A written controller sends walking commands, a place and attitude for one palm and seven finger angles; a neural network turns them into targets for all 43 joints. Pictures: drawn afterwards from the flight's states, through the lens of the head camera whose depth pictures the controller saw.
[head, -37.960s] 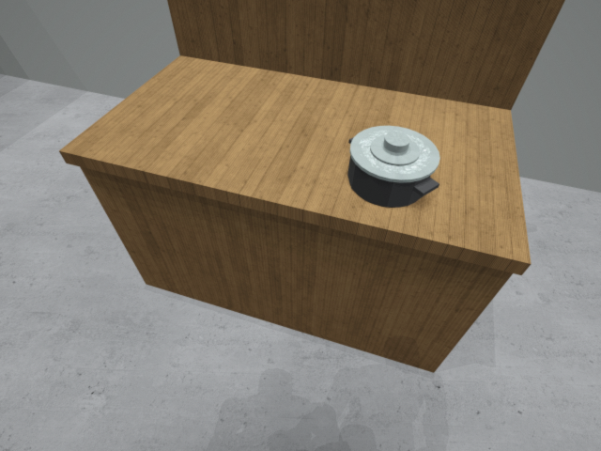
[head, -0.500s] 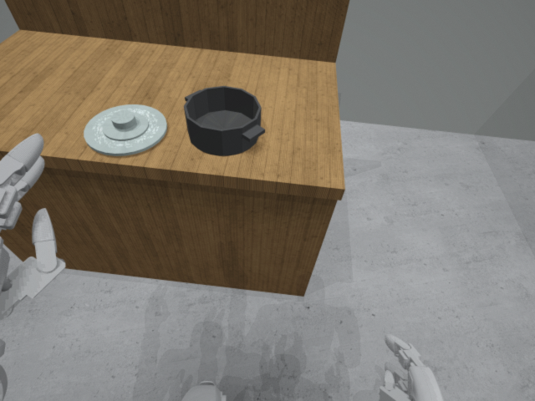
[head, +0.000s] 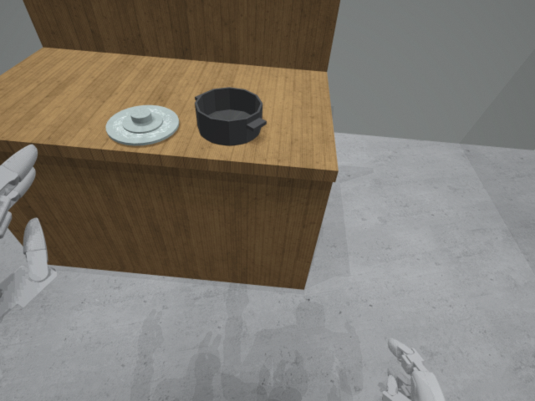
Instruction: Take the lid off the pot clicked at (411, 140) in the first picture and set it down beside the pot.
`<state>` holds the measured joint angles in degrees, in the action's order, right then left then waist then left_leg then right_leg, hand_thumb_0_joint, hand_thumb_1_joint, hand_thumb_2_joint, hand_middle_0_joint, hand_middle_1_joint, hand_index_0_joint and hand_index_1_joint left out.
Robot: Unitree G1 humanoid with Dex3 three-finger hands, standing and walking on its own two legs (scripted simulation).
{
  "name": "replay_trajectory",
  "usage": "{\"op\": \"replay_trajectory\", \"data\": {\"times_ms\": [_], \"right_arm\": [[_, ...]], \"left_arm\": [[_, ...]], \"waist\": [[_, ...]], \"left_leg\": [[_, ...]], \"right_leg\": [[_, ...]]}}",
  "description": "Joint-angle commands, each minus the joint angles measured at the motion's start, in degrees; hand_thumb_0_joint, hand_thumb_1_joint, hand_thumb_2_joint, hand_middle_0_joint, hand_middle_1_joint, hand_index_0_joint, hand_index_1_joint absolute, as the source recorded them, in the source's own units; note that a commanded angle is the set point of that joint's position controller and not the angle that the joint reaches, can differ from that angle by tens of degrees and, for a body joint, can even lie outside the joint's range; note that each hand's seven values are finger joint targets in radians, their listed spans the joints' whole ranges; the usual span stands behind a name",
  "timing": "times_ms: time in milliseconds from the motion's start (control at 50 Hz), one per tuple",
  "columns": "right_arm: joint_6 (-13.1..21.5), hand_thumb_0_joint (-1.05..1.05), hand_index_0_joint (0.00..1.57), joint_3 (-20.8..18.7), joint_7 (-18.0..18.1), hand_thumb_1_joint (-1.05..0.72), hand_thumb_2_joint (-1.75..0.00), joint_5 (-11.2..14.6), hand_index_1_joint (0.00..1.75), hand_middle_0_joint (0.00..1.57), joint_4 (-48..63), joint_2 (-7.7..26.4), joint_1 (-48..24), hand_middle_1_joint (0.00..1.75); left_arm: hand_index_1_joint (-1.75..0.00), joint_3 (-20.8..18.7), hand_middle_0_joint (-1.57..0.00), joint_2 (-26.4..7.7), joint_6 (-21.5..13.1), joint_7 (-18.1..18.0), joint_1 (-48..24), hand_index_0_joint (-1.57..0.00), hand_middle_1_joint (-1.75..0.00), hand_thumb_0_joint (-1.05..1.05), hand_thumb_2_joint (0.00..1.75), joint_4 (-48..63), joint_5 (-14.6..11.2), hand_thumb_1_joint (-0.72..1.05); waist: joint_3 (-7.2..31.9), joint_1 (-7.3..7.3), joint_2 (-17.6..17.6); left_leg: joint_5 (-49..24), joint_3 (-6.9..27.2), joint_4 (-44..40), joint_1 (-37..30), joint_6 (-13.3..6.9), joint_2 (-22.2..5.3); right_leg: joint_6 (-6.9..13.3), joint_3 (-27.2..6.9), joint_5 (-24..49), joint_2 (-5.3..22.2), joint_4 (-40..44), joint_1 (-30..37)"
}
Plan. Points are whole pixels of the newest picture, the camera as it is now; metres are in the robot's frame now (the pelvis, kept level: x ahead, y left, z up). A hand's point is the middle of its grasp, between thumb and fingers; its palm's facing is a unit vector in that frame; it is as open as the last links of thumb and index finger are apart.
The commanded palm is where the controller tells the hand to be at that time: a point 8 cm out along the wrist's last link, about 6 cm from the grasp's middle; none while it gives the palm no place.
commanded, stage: stop stepping back and stand still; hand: left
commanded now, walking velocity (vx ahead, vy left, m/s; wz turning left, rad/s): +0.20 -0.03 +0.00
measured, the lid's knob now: (141, 115) +0.83 +0.36 -0.02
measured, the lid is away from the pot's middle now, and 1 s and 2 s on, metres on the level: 0.25 0.25 0.25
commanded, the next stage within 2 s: let the arm hang, fingers relaxed in 0.64 s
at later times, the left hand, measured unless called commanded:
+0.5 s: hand out of the picture +0.11 +0.23 -0.09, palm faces -0.01 -0.99 -0.13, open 7.4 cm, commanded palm none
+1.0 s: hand out of the picture +0.11 +0.21 -0.12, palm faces -0.01 -0.98 -0.20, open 7.4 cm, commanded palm none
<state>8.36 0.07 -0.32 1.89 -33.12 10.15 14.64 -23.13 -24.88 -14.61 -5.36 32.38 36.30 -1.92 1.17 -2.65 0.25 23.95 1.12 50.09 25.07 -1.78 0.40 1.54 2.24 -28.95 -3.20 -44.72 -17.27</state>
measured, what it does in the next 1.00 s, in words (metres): steps on the spot: left foot, then right foot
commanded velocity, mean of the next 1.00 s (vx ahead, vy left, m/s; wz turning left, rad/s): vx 0.10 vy -0.07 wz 0.00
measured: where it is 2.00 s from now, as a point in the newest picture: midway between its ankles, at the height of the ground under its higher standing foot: outside the picture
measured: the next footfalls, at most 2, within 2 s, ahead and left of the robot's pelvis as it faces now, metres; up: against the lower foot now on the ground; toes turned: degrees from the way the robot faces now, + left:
left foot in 0.24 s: -0.07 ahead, +0.12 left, +0.00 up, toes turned +2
right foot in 0.96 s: +0.03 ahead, -0.09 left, +0.00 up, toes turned +2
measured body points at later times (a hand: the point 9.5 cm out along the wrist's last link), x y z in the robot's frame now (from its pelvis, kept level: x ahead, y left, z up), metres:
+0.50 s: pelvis -0.09 +0.07 +0.02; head -0.09 +0.11 +0.46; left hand +0.10 +0.28 -0.08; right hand +0.01 -0.17 -0.08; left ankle -0.11 +0.12 -0.70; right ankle -0.07 -0.04 -0.57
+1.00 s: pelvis -0.02 +0.03 +0.03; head +0.00 +0.03 +0.48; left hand +0.11 +0.26 -0.11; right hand -0.14 -0.19 -0.11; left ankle -0.11 +0.11 -0.70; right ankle -0.01 -0.09 -0.70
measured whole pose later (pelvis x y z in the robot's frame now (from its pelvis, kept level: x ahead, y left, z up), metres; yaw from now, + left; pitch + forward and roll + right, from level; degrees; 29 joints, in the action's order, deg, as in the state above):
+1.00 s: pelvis -0.02 +0.03 +0.03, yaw +3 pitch +1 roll -1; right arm 0.1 -0.9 2.2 -0.6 -59.4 7.9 32.7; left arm -1.1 -10.7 -0.3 -0.6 7.5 -51.7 0.7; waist -0.9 -4.3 -1.1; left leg 27.5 0.6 35.5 9.9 -2.3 1.6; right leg 1.4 1.3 -17.4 -1.4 -32.5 -17.1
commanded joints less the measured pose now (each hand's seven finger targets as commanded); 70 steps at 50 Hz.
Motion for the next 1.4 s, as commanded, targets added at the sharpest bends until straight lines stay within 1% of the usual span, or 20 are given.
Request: {"op": "replay_trajectory", "data": {"times_ms": [0, 60, 180, 220, 240, 280, 300, 320, 360, 420, 500, 740, 880, 920, 960, 1020, 1120, 1180, 1220, 1380], "right_arm": [[-0.8, 0.00, 0.20, -4.7, 0.6, -0.90, -0.90, 1.3, 0.30, 0.20, 9.1, 8.4, -4.0, 0.30], [-2.9, 0.00, 0.20, -4.9, 0.2, -0.90, -0.90, 1.2, 0.30, 0.20, 11.4, 8.3, -6.2, 0.30], [-0.8, 0.00, 0.20, -2.0, 2.3, -0.90, -0.90, 0.5, 0.30, 0.20, 9.4, 6.4, -7.0, 0.30], [1.7, 0.00, 0.20, -2.8, 3.6, -0.90, -0.90, -0.3, 0.30, 0.20, 9.9, 6.5, -6.6, 0.30], [-1.2, 0.00, 0.20, -4.7, -1.3, -0.90, -0.90, -3.5, 0.30, 0.20, -1.2, 11.3, 1.4, 0.30], [-5.7, 0.00, 0.20, -5.2, 1.4, -0.90, -0.90, -6.4, 0.30, 0.20, 3.9, 12.7, 1.0, 0.30], [-6.6, 0.00, 0.20, -4.3, 1.2, -0.90, -0.90, -5.8, 0.30, 0.20, 3.7, 11.6, 3.9, 0.30], [-6.7, 0.00, 0.20, -4.4, 1.2, -0.90, -0.90, -6.5, 0.30, 0.20, 3.8, 11.4, 7.1, 0.30], [-7.3, 0.00, 0.20, -4.9, 1.9, -0.90, -0.90, -6.2, 0.30, 0.20, 2.5, 13.7, 7.7, 0.30], [-6.2, 0.00, 0.20, -3.8, 2.9, -0.90, -0.90, -5.1, 0.30, 0.20, 1.7, 12.5, 1.4, 0.30], [-5.1, 0.00, 0.20, -2.8, 3.6, -0.90, -0.90, -4.2, 0.30, 0.20, -2.5, 11.5, 4.2, 0.30], [-5.1, 0.00, 0.20, -2.9, 4.3, -0.90, -0.90, -3.7, 0.30, 0.20, -17.4, 7.3, 24.2, 0.30], [-6.4, 0.00, 0.20, -2.5, 3.4, -0.90, -0.90, -3.4, 0.30, 0.20, -21.0, 6.4, 20.0, 0.30], [-6.0, 0.00, 0.20, -1.8, 2.5, -0.90, -0.90, -2.3, 0.30, 0.20, -22.1, 2.5, 20.3, 0.30], [-6.8, 0.00, 0.20, -2.2, 2.2, -0.90, -0.90, -1.9, 0.30, 0.20, -22.6, 1.9, 18.9, 0.30], [-7.3, 0.00, 0.20, -3.0, 2.2, -0.90, -0.90, -2.4, 0.30, 0.20, -24.0, 1.3, 16.5, 0.30], [-7.8, 0.00, 0.20, -2.9, 1.7, -0.90, -0.90, -2.2, 0.30, 0.20, -26.7, -2.1, 15.3, 0.30], [-7.2, 0.00, 0.20, -3.6, 2.6, -0.90, -0.90, -3.1, 0.30, 0.20, -25.1, 2.9, 11.2, 0.30], [-7.4, 0.00, 0.20, -3.6, 2.3, -0.90, -0.90, -2.9, 0.30, 0.20, -25.3, 1.9, 7.7, 0.30], [-6.8, 0.00, 0.20, -3.3, 2.8, -0.90, -0.90, -2.2, 0.30, 0.20, -25.5, 2.9, 7.8, 0.30]], "left_arm": [[-0.30, -11.2, -0.20, -12.8, -3.2, -0.7, -1.4, -0.20, -0.30, 0.00, 0.90, 7.2, -1.4, 0.90], [-0.30, -10.2, -0.20, -10.2, -2.5, -0.4, 2.9, -0.20, -0.30, 0.00, 0.90, 6.7, -1.8, 0.90], [-0.30, -4.5, -0.20, -7.8, -2.6, -1.9, -4.0, -0.20, -0.30, 0.00, 0.90, 12.3, 0.2, 0.90], [-0.30, -4.1, -0.20, -7.1, -3.5, -3.6, -2.0, -0.20, -0.30, 0.00, 0.90, 16.5, 0.5, 0.90], [-0.30, 17.1, -0.20, 13.7, 11.4, 1.3, -12.0, -0.20, -0.30, 0.00, 0.90, -27.2, 8.0, 0.90], [-0.30, 15.2, -0.20, 9.3, 16.1, 4.1, -10.8, -0.20, -0.30, 0.00, 0.90, -31.9, 7.4, 0.90], [-0.30, 16.1, -0.20, 9.7, 16.5, 4.4, -16.0, -0.20, -0.30, 0.00, 0.90, -33.4, 7.5, 0.90], [-0.30, 16.9, -0.20, 9.1, 16.5, 4.5, -21.6, -0.20, -0.30, 0.00, 0.90, -36.1, 6.4, 0.90], [-0.30, 17.3, -0.20, 10.3, 16.5, 5.0, -25.6, -0.20, -0.30, 0.00, 0.90, -43.4, 5.3, 0.90], [-0.30, 18.5, -0.20, 8.6, 17.8, 6.0, -24.2, -0.20, -0.30, 0.00, 0.90, -53.0, 4.6, 0.90], [-0.30, 19.5, -0.20, 5.5, 18.3, 6.9, -24.5, -0.20, -0.30, 0.00, 0.90, -61.4, 5.0, 0.90], [-0.30, 22.6, -0.20, 12.4, 15.5, 7.5, -29.7, -0.20, -0.30, 0.00, 0.90, -76.7, 3.3, 0.90], [-0.30, 21.7, -0.20, 11.7, 14.5, 5.8, -23.0, -0.20, -0.30, 0.00, 0.90, -83.9, 2.3, 0.90], [-0.30, 20.5, -0.20, 7.3, 13.5, 4.2, -16.3, -0.20, -0.30, 0.00, 0.90, -87.3, 2.3, 0.90], [-0.30, 20.3, -0.20, 4.5, 13.3, 3.2, -15.5, -0.20, -0.30, 0.00, 0.90, -88.6, 2.7, 0.90], [-0.30, 19.5, -0.20, 8.8, 13.1, 1.7, -19.0, -0.20, -0.30, 0.00, 0.90, -88.5, 2.8, 0.90], [-0.30, 19.6, -0.20, 10.4, 12.7, 2.3, -20.0, -0.20, -0.30, 0.00, 0.90, -90.4, 2.4, 0.90], [-0.30, 20.3, -0.20, 14.5, 13.3, 3.2, -17.5, -0.20, -0.30, 0.00, 0.90, -90.5, 1.9, 0.90], [-0.30, 20.4, -0.20, 14.4, 14.0, 3.1, -17.4, -0.20, -0.30, 0.00, 0.90, -91.6, 2.8, 0.90], [-0.30, 21.0, -0.20, 11.8, 12.8, 2.9, -15.0, -0.20, -0.30, 0.00, 0.90, -94.3, 2.3, 0.90]], "waist": [[6.9, 0.54, 15.8], [-2.0, 1.17, 5.4], [3.2, 1.08, 1.5], [4.7, 1.97, -12.9], [-2.2, -5.87, -18.6], [6.0, -0.55, -14.6], [4.6, -3.23, -14.1], [4.2, -4.80, 1.7], [0.8, -4.08, 11.6], [-1.6, 1.17, 1.4], [-4.5, 1.13, -3.5], [-1.8, -4.64, -11.0], [-1.4, 1.46, -5.7], [1.6, 3.66, 5.5], [-0.2, 3.62, 8.5], [-1.9, 2.13, 16.4], [-4.4, -0.97, 1.9], [-4.8, 1.13, -7.3], [-11.2, 1.78, -7.5], [2.3, 0.92, -0.8]], "left_leg": [[3.6, -3.0, 30.1, 9.0, 0.5, 4.7], [-0.1, 8.6, 39.2, 7.1, 0.1, -2.1], [-1.4, -0.5, -9.7, -4.7, -1.9, -2.9], [-19.2, -2.5, -35.9, -16.6, -0.9, -3.3], [-36.2, 1.7, -29.0, -19.2, -0.9, -7.6], [-57.9, 5.9, -12.4, -24.4, 0.9, -9.5], [-58.6, 18.8, -13.9, -21.5, -1.2, -12.0], [-60.2, 23.7, -16.4, -23.2, -3.5, -14.7], [-51.8, 21.4, -17.5, -23.8, -7.8, -15.9], [-27.7, 21.6, -23.4, -16.3, -8.5, -15.1], [-3.6, 22.2, -30.2, -11.1, -6.8, -13.3], [-36.0, 11.6, -29.8, -25.7, -7.5, -10.7], [-32.8, 8.2, -26.1, -12.8, -4.5, -9.9], [-14.7, 2.1, -18.5, 1.9, -1.0, -4.0], [12.0, -1.3, -5.0, 2.0, 0.1, 0.3], [8.1, 1.3, 1.6, 3.2, 0.0, -2.8], [-8.6, -1.2, -21.0, -11.3, 0.7, -2.9], [-17.4, 9.3, -27.5, -11.0, -3.7, -11.1], [-9.7, 7.3, -29.6, -7.1, -2.6, -8.8], [-32.9, 1.4, -22.9, -20.5, -1.6, -6.9]], "right_leg": [[8.9, -18.8, 34.7, 17.3, 20.9, 7.0], [13.9, -28.7, 24.6, 23.1, 22.7, -13.4], [7.8, -13.3, 23.0, 15.2, 10.1, -4.4], [4.3, -4.2, 17.4, 6.0, -6.7, -4.4], [1.4, -1.0, 1.0, 3.4, -18.1, -22.8], [-4.3, 0.0, -8.6, -2.8, -28.4, -26.8], [-3.4, -1.4, -8.3, -0.6, -33.5, -32.2], [-3.5, -3.6, -5.7, -1.1, -37.9, -33.5], [-4.7, -5.9, -1.5, 0.6, -40.8, -35.2], [-6.1, -9.6, 10.2, 1.1, -44.5, -34.6], [-5.5, -10.9, 19.0, 2.1, -43.5, -35.7], [-2.8, 1.3, 9.8, 4.1, -5.2, -22.2], [-0.9, 0.2, 16.0, 2.0, 16.7, 6.2], [2.3, -12.6, 30.6, 11.9, 18.2, 25.2], [10.1, -22.3, 25.9, 21.4, 25.9, 17.2], [11.0, -17.8, 39.3, 17.0, 23.8, 14.9], [6.4, -10.2, 32.8, 12.2, 21.7, 3.6], [0.6, -3.9, 17.4, 4.4, 19.4, 1.9], [1.0, -4.7, 16.1, 4.8, 21.5, 0.9], [1.0, -4.7, 33.2, 7.5, 20.8, 8.6]]}}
